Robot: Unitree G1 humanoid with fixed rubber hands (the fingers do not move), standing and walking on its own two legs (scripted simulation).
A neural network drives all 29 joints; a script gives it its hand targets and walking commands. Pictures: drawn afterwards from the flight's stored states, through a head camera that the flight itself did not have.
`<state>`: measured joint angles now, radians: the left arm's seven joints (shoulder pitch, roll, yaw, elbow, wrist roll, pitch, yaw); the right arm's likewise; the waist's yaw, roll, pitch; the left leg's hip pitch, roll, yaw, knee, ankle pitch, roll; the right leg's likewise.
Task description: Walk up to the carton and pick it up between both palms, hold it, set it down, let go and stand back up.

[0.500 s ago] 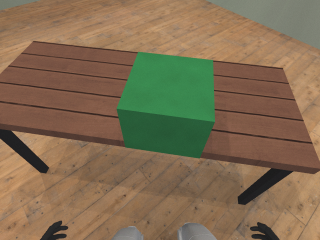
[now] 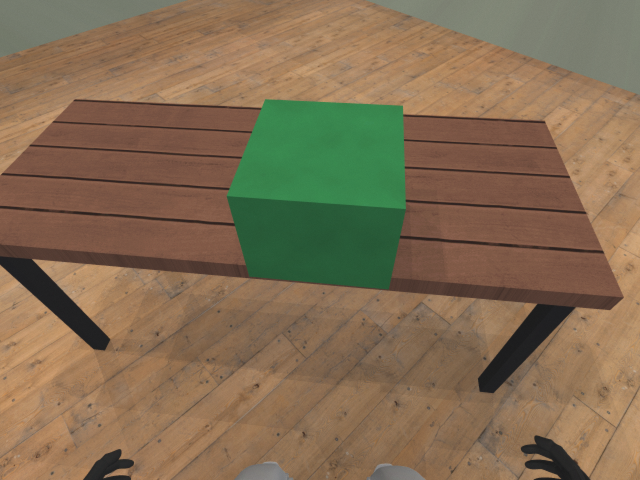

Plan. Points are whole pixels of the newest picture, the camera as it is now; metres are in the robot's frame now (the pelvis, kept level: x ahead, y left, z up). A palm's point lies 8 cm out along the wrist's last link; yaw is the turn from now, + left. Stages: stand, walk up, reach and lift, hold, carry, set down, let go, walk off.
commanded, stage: walk up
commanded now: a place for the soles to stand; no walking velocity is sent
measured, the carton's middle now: (325, 191) +0.60 +0.01 -0.03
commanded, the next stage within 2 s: none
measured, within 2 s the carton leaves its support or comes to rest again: neither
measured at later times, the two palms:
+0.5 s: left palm out of the picture +0.05 +0.31 -0.09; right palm out of the picture +0.07 -0.29 -0.09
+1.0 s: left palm out of the picture +0.04 +0.32 -0.09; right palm out of the picture +0.05 -0.28 -0.08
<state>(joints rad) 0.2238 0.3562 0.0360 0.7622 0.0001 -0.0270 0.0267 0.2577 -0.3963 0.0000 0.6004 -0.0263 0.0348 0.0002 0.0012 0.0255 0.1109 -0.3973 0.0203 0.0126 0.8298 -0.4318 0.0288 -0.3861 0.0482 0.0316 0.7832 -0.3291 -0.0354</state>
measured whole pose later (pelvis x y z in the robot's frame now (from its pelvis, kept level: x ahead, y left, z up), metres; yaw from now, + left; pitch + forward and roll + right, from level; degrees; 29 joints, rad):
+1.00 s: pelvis -0.05 +0.02 +0.00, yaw -3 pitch -4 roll -1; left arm 0.26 0.36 0.04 0.82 0.00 -0.04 0.02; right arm 0.26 -0.40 0.00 0.61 -0.02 0.01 0.00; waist 0.00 0.03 0.09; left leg -0.41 0.04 0.03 0.81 -0.33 0.02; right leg -0.38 0.06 0.06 0.81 -0.37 -0.02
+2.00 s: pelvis +0.13 +0.05 -0.01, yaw -7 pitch -2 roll -3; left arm 0.35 0.40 0.05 0.82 0.00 -0.09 0.02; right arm 0.30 -0.44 0.00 0.61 -0.01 -0.03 0.04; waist 0.00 0.06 0.09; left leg -0.50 0.06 0.03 0.88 -0.34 0.03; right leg -0.47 0.01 0.07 1.14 -0.49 -0.01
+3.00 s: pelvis +0.14 +0.02 -0.01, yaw -7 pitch -2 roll -1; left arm 0.34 0.40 0.05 0.83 0.00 -0.06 0.02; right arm 0.22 -0.44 0.00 0.67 -0.01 0.00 0.03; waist 0.00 0.05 0.04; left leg -0.48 0.06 0.04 0.86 -0.35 0.03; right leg -0.43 0.01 0.04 0.85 -0.40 0.02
